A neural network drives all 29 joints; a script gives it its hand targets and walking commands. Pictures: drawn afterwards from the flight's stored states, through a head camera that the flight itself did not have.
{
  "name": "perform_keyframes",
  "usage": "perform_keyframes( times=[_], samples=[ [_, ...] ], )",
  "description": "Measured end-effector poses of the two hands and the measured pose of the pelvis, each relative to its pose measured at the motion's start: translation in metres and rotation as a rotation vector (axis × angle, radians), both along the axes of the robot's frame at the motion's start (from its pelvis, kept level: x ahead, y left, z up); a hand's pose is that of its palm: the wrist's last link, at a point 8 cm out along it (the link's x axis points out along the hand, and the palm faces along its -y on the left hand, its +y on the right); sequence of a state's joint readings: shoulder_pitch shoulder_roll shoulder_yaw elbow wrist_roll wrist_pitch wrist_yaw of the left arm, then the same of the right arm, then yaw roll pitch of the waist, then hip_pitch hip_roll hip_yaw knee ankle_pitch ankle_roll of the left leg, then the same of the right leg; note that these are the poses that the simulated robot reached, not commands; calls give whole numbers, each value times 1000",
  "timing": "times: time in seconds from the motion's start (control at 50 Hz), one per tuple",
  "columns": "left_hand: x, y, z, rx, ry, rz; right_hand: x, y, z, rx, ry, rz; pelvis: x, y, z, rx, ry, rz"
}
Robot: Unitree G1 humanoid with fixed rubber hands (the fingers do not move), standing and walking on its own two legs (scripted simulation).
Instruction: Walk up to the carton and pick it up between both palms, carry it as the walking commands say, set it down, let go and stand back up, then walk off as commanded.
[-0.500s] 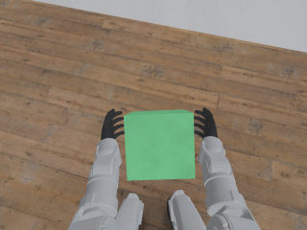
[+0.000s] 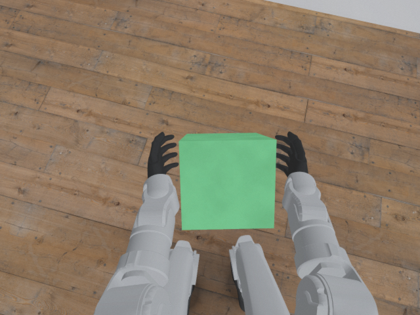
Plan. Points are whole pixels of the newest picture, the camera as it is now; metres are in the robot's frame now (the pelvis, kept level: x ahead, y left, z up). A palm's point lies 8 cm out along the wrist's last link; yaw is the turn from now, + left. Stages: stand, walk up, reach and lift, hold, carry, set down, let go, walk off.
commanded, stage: set down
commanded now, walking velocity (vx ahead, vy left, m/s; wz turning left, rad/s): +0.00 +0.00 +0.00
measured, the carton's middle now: (224, 174) +0.41 -0.04 -0.19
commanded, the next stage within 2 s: none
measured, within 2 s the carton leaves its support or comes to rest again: neither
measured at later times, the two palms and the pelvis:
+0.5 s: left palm (168, 174) +0.41 +0.10 -0.16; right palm (284, 172) +0.41 -0.18 -0.17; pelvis -0.03 -0.01 -0.08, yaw +1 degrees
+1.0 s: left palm (173, 175) +0.43 +0.09 -0.26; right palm (274, 172) +0.43 -0.18 -0.26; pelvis -0.04 -0.02 -0.15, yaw +1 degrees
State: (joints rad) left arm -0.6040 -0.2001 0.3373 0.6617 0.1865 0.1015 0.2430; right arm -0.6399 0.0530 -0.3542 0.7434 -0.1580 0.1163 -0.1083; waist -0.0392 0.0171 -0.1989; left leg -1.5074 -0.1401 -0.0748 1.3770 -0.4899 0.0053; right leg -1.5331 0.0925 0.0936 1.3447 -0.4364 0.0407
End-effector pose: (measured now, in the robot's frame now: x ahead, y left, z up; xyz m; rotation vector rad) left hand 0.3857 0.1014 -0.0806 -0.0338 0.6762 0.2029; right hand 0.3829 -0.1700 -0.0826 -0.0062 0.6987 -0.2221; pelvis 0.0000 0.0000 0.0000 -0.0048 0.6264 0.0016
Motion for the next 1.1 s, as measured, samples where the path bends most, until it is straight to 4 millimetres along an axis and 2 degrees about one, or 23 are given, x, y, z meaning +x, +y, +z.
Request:
perform_keyframes(
  times=[0.16,0.5,1.1],
  samples=[
    [6,3,-26,11,-16,23,9,4,-26,3,-11,17,-11,-1,-28,-3,20,9],
    [21,-6,-84,26,-11,5,23,-5,-88,-3,0,23,-32,-11,-83,13,43,1],
    [45,-7,-194,16,16,5,52,-9,-198,-27,36,66,-44,-16,-164,19,99,11]
  ],
)
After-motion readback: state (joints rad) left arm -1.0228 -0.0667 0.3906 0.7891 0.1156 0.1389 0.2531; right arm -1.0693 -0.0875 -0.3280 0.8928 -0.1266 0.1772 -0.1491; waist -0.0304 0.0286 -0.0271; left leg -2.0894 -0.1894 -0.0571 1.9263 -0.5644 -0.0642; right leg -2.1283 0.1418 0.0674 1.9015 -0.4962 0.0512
